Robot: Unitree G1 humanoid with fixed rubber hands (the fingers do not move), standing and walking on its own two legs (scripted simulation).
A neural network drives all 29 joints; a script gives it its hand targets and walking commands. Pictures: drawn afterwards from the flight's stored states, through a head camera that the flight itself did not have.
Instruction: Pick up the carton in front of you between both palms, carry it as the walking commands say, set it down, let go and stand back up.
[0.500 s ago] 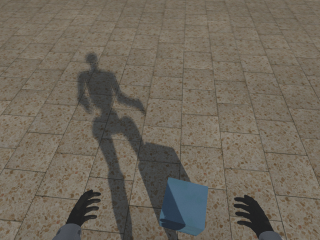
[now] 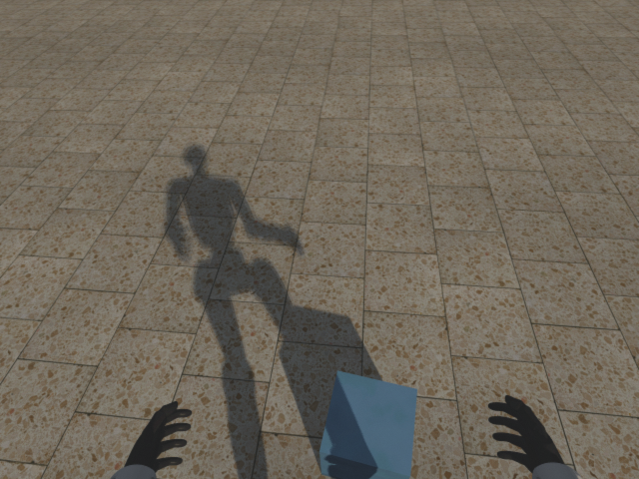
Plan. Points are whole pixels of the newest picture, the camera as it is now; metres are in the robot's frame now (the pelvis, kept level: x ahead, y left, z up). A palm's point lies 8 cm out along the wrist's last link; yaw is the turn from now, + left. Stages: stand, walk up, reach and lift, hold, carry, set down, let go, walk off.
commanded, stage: stand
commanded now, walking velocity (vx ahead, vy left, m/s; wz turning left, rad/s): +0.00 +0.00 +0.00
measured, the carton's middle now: (367, 433) +0.35 -0.09 -0.64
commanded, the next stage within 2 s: none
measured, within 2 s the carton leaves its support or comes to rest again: neither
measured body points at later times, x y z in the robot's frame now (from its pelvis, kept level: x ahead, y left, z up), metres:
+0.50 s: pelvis -0.01 -0.02 +0.00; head +0.00 -0.04 +0.45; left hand +0.10 +0.26 -0.10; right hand +0.12 -0.30 -0.12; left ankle -0.04 +0.12 -0.73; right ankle +0.01 -0.12 -0.73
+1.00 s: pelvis -0.02 -0.02 +0.00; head -0.02 -0.04 +0.45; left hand +0.08 +0.27 -0.10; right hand +0.09 -0.31 -0.12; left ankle -0.04 +0.12 -0.73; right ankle +0.01 -0.12 -0.73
